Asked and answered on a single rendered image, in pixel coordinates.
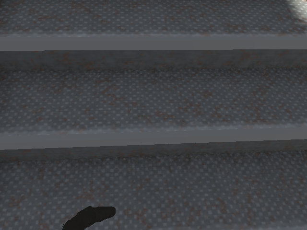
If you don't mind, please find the robot left hand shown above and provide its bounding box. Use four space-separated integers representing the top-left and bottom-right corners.
62 206 116 230

